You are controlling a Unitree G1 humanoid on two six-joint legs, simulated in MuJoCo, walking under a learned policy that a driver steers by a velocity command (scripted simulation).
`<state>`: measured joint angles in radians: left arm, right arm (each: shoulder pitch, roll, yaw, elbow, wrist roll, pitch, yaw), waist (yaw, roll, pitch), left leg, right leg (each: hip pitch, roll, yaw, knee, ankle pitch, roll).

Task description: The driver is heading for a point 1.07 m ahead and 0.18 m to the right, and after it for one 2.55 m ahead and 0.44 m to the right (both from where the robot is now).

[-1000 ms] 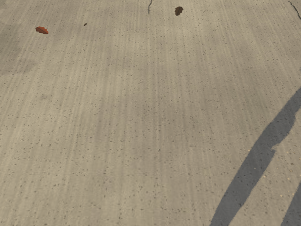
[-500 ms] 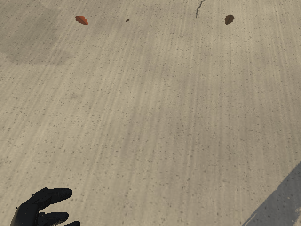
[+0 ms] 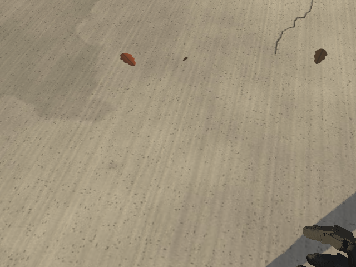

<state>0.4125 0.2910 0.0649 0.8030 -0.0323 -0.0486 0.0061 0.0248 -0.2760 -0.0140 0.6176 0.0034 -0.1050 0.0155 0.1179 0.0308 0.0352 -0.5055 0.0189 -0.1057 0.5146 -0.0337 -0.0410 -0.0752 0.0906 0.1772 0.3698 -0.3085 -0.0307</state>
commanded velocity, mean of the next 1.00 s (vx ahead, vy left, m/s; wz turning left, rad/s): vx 0.50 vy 0.00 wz -0.35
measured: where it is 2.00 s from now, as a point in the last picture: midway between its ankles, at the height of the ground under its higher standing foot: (258, 139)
